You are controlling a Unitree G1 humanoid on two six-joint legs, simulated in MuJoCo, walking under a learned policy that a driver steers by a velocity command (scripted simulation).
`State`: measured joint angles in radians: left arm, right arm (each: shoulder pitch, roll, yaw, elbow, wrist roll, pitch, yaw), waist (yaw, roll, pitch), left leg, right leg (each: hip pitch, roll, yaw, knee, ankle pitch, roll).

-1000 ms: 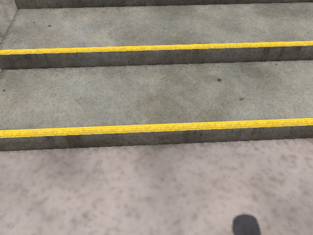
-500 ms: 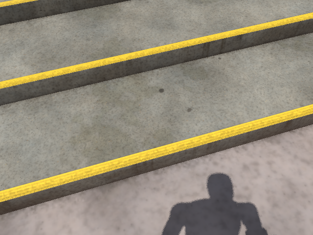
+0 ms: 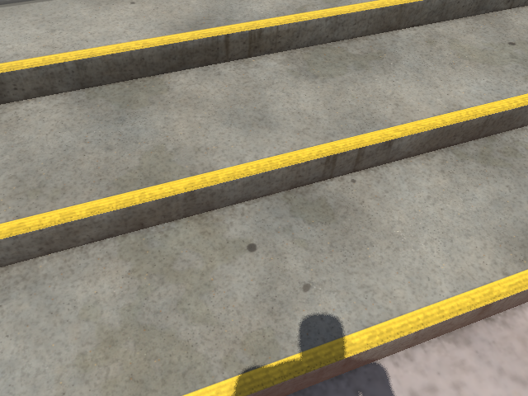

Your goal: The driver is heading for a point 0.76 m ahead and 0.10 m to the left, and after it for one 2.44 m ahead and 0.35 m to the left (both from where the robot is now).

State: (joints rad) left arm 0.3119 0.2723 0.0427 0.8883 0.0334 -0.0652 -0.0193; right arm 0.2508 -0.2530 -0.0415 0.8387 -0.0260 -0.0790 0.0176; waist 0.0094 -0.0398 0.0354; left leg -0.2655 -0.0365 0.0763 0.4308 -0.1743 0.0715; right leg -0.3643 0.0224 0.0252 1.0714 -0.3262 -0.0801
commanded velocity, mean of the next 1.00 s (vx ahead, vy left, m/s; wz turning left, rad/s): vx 0.50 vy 0.00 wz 0.17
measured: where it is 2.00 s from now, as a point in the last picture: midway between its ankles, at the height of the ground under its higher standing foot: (189, 164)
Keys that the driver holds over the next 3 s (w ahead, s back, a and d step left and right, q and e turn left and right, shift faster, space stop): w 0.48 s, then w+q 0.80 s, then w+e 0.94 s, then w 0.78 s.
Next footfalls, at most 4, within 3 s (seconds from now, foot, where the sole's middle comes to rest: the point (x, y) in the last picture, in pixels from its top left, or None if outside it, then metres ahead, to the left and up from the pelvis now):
0.38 right None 0.33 -0.10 -0.78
0.92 left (235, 329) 0.61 0.08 -0.67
1.42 right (266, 233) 0.90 0.00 -0.67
1.78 left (142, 159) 1.07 0.36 -0.56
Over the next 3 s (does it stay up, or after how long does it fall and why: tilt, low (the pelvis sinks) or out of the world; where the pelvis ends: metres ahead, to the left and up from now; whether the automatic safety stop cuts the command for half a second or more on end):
stays up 1.61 0.26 0.30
